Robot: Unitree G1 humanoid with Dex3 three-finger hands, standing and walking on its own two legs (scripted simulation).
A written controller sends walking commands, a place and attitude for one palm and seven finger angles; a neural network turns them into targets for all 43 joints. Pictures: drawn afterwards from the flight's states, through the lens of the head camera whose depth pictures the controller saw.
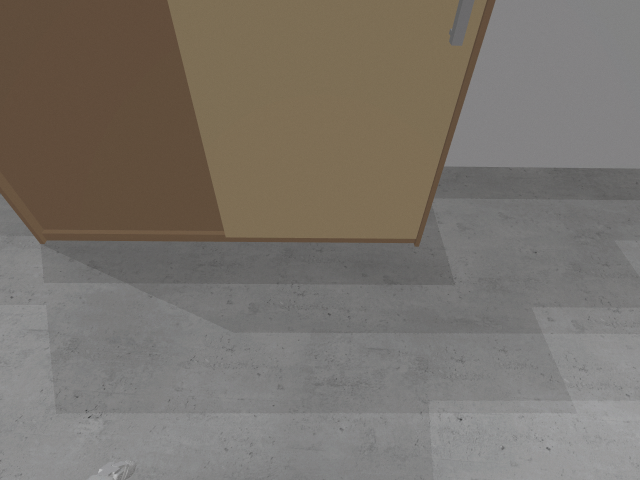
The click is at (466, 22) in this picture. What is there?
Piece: wardrobe's sliding door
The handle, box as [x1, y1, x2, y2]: [449, 0, 474, 45]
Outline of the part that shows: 474,0 459,0 453,26 449,31 449,41 451,45 461,45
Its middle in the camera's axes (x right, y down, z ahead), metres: +0.35 -0.61 +0.90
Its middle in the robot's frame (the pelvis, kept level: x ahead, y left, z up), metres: +1.13 -0.28 +0.23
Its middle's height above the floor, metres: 1.00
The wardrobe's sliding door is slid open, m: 0.00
